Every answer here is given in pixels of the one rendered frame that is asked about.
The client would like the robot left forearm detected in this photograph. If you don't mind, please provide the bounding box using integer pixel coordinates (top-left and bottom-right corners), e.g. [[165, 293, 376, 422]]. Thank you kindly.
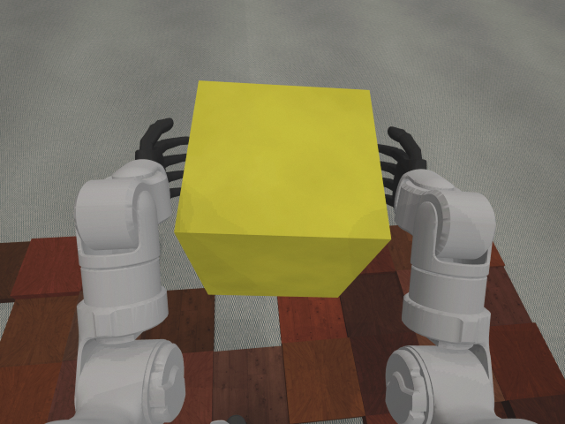
[[74, 159, 172, 411]]

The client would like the carton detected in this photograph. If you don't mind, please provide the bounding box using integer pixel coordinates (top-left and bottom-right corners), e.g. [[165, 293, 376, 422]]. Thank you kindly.
[[174, 80, 391, 298]]

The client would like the robot right forearm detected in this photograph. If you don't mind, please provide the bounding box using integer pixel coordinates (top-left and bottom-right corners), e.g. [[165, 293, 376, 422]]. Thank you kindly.
[[394, 169, 496, 408]]

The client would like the robot right upper arm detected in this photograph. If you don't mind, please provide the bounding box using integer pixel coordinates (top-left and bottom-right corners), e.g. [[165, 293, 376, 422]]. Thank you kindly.
[[385, 345, 538, 424]]

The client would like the right robot hand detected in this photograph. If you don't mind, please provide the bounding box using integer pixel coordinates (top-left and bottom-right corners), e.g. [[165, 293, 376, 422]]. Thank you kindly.
[[378, 126, 426, 207]]

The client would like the robot left upper arm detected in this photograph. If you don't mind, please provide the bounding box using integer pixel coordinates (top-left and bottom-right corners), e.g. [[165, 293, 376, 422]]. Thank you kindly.
[[45, 339, 185, 424]]

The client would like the left robot hand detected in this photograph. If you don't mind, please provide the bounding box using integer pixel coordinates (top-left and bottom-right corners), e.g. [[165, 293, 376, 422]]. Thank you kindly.
[[135, 118, 190, 198]]

